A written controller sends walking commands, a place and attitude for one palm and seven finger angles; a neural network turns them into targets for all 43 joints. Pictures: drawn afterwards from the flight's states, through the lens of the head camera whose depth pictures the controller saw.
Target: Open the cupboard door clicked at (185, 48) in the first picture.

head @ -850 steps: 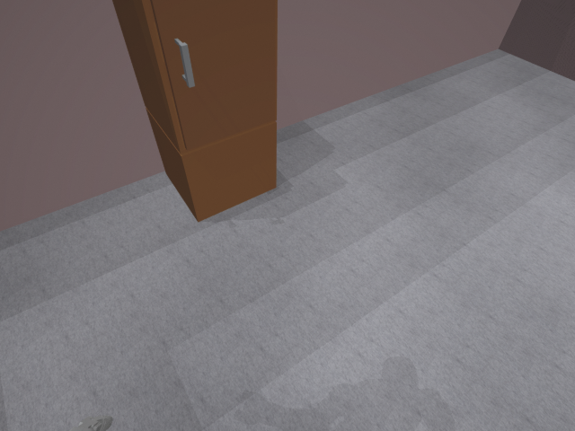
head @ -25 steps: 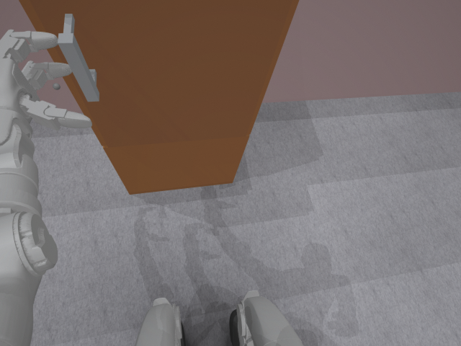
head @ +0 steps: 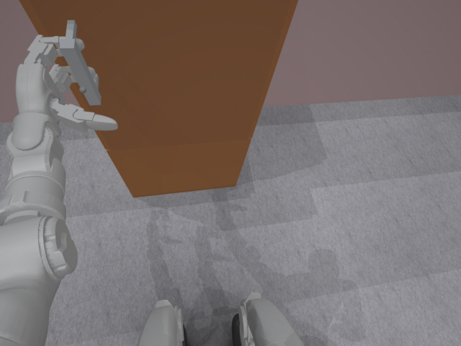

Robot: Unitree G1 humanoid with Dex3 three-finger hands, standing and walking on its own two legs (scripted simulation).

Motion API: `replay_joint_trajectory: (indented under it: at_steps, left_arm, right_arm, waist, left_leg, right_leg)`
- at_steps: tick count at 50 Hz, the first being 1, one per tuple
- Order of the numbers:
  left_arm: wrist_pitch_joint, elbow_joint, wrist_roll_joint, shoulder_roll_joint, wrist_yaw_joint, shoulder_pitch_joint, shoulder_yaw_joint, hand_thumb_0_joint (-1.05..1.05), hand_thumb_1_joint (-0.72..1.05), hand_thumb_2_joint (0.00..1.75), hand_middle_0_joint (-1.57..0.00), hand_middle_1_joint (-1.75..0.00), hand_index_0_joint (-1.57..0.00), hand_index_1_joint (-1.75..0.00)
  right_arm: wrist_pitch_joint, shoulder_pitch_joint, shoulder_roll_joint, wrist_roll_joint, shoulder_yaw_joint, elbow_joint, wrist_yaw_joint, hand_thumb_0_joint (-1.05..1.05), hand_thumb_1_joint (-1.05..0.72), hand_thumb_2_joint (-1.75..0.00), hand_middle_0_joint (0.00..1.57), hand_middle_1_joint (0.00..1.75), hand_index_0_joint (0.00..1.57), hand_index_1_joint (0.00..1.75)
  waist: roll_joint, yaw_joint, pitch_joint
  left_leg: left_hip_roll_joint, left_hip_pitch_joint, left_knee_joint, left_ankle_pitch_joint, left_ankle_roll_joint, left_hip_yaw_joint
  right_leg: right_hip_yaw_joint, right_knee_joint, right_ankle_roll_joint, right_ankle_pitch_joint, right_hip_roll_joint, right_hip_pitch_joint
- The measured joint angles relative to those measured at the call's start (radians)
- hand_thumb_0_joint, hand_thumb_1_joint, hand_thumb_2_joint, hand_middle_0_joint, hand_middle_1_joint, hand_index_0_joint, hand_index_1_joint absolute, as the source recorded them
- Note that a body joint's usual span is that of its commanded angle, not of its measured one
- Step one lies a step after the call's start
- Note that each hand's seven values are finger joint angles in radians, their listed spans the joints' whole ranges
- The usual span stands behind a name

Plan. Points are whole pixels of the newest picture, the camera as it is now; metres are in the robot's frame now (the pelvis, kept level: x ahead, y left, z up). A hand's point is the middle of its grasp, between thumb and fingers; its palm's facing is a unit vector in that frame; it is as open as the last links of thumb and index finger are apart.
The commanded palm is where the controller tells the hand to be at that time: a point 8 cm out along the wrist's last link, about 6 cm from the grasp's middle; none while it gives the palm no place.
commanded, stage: slide the fingers in behind the handle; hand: left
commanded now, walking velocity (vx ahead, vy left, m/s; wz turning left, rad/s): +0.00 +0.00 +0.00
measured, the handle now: (83, 66) +0.58 +0.20 +0.07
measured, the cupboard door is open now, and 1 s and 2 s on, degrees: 0 0 23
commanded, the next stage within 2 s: close the thumb around the handle in 0.54 s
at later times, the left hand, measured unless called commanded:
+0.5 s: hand (88, 89) +0.52 +0.19 +0.07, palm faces +0.07 -1.00 -0.02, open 14.0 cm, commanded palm +0.50 +0.23 +0.07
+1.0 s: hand (90, 89) +0.52 +0.19 +0.07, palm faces +0.05 -1.00 -0.01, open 10.4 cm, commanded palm +0.50 +0.23 +0.07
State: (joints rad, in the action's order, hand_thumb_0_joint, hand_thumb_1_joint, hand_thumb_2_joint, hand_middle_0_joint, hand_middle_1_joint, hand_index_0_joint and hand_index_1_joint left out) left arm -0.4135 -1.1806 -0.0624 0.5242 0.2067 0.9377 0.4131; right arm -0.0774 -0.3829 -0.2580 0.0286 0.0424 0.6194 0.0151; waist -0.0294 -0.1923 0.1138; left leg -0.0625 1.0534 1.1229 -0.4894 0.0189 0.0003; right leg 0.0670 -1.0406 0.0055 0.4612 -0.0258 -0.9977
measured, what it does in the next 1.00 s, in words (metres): stands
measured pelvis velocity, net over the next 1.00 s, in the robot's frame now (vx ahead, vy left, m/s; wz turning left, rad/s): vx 0.00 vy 0.00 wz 0.00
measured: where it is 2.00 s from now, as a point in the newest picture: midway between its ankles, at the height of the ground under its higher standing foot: outside the picture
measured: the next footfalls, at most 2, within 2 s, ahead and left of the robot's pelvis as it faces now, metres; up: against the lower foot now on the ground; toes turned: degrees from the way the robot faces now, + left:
none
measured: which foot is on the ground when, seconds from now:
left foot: down 0.00-1.00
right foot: down 0.00-1.00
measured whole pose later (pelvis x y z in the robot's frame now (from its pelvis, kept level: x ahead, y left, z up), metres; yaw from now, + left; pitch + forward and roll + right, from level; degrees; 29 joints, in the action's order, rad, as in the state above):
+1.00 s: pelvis +0.00 +0.00 +0.00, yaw +0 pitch +24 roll -4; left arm -0.42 -1.18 -0.06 0.49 0.17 0.94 0.39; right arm -0.07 -0.38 -0.25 0.03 0.04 0.63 0.02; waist -0.03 -0.19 0.12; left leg -0.06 1.05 1.12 -0.49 0.02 0.00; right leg 0.06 -1.04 0.00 0.46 -0.02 -1.00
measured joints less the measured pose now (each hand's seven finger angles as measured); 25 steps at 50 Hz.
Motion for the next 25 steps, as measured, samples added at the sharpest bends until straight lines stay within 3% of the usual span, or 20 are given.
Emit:
replay_joint_trajectory:
  at_steps: [12,25]
  left_arm:
    - [-0.007,-0.017,0.010,-0.026,-0.035,0.016,-0.008,-0.01,-0.50,0.30,-0.30,-1.20,-0.30,-1.20]
    - [-0.002,-0.025,0.004,0.008,-0.016,0.014,0.012,-0.01,-0.50,0.30,-0.30,-1.20,-0.30,-1.20]
  right_arm:
    - [0.005,-0.005,0.000,0.002,-0.001,0.010,0.002,0.00,-0.90,-0.90,0.20,0.30,0.21,0.30]
    - [0.007,-0.008,-0.005,-0.004,0.000,0.006,-0.004,0.00,-0.90,-0.90,0.20,0.30,0.21,0.30]
  waist:
    - [-0.003,-0.002,-0.001]
    - [-0.002,-0.004,-0.003]
  left_leg:
    - [0.001,0.005,0.001,0.003,-0.005,0.001]
    - [-0.004,0.005,-0.001,0.004,-0.008,0.000]
  right_leg:
    - [0.001,-0.011,0.006,0.003,0.001,-0.010]
    - [-0.002,-0.011,0.009,0.001,-0.004,-0.013]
